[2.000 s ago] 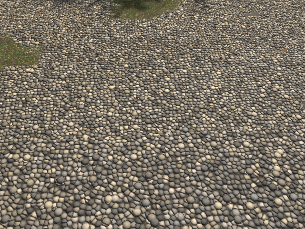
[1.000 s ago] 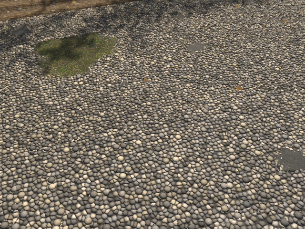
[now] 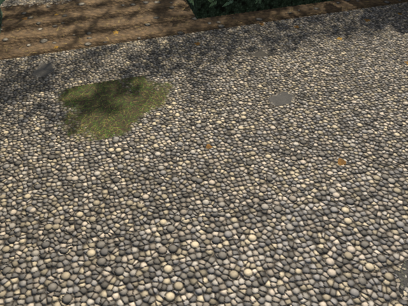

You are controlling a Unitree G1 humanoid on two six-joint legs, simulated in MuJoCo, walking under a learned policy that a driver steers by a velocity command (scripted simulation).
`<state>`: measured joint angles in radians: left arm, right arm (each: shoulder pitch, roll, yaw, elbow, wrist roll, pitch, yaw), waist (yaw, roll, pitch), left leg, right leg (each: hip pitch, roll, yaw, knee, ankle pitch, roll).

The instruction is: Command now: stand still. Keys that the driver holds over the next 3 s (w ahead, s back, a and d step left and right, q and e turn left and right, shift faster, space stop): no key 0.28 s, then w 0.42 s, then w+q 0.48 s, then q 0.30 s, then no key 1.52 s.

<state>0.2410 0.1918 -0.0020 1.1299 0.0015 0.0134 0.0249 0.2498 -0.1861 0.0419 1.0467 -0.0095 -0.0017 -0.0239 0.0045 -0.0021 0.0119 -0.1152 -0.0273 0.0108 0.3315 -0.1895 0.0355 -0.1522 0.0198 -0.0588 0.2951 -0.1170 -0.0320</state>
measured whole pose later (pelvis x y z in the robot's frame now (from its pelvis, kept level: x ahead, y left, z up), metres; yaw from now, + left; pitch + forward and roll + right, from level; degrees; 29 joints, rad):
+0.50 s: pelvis +0.03 +0.00 +0.00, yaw +0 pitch +0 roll +1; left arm 0.31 0.17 0.01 1.15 0.03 0.00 0.00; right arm 0.37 -0.20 -0.02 1.11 -0.02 0.01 -0.02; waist -0.02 0.00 -0.04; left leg -0.08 -0.06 -0.01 0.32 -0.24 0.07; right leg -0.27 0.00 -0.05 0.59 -0.37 -0.06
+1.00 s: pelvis +0.25 -0.04 -0.04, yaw +7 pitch +1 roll -1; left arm 0.47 0.17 0.03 1.12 0.03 -0.15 0.04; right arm 0.08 -0.23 -0.07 0.94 -0.04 -0.02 0.06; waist 0.04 0.04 0.03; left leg -0.63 0.03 0.01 0.63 0.33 0.09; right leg 0.12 0.08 -0.16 0.36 -0.50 -0.07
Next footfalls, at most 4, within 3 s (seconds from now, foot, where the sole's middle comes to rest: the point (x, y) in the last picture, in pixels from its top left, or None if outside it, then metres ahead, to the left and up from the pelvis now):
1.16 left None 0.52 0.07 -0.93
1.52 right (222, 270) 0.74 -0.04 -0.93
1.86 left None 0.59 0.13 -0.93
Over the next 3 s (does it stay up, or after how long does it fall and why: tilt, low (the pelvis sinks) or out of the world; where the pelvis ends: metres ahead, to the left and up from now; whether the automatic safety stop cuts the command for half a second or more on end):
stays up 0.62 0.05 -0.15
